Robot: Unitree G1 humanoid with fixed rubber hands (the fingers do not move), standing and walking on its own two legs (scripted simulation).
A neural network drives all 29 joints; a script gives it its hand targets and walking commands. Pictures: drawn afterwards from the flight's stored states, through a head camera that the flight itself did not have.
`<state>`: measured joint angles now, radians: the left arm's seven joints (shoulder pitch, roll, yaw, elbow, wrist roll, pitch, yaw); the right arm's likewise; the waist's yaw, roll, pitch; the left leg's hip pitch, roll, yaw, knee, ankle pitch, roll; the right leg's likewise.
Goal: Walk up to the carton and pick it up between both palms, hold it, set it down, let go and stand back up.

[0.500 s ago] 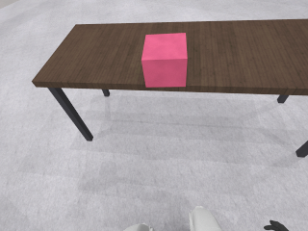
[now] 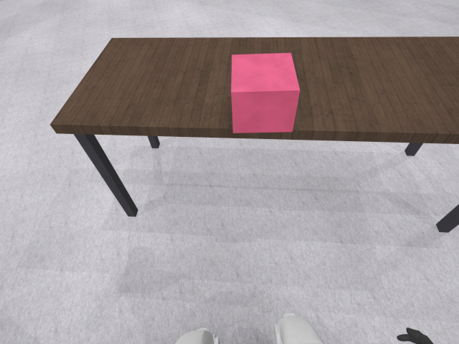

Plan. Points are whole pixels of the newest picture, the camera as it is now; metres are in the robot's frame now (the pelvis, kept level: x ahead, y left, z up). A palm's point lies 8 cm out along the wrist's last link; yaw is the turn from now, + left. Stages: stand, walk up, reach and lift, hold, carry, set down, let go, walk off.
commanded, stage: walk up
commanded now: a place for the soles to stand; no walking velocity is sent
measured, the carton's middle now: (261, 93) +0.78 -0.05 -0.02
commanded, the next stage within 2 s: none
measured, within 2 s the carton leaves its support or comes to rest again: neither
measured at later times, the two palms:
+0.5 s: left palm out of the picture +0.08 +0.30 -0.07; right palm out of the picture +0.12 -0.35 -0.09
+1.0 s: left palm out of the picture +0.08 +0.29 -0.07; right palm out of the picture +0.12 -0.36 -0.09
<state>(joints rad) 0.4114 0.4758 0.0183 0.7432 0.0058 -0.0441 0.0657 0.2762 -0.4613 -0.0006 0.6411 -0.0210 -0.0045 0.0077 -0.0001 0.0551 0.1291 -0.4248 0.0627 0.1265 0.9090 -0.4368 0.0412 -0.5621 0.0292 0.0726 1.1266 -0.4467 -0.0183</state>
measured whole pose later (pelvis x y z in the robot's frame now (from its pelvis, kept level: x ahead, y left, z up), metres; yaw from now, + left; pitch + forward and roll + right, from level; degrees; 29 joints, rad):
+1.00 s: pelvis +0.01 -0.04 +0.00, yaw -3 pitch -2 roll +2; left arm 0.36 0.47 0.02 0.74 0.02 -0.06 0.02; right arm 0.22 -0.46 0.00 0.66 -0.01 -0.01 0.01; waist 0.00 0.02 0.10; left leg -0.41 0.07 0.12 0.91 -0.45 0.02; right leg -0.48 0.01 0.07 0.95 -0.43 -0.01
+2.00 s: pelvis +0.01 -0.04 +0.00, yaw -4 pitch -2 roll +2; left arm 0.35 0.47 0.02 0.74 0.02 -0.07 0.02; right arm 0.18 -0.46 0.00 0.66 -0.01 0.00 0.01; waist 0.00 0.01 0.10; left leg -0.41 0.07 0.12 0.91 -0.45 0.01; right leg -0.48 0.01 0.09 0.94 -0.42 0.01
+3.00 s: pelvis +0.01 -0.03 +0.00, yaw -5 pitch -3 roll +1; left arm 0.35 0.47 0.02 0.74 0.02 -0.07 0.02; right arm 0.18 -0.46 0.00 0.67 -0.01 0.00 0.02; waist 0.00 0.01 0.10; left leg -0.41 0.07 0.12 0.91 -0.46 0.01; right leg -0.47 0.02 0.09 0.93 -0.41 0.01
